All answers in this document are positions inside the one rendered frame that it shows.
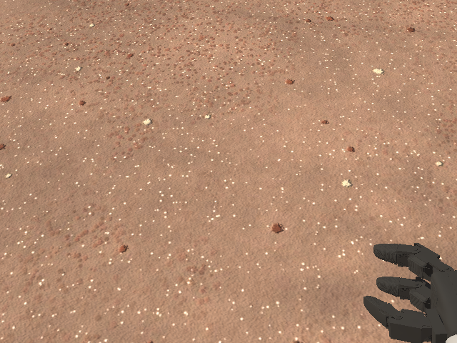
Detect right robot hand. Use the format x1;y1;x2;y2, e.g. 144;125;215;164
363;243;457;343

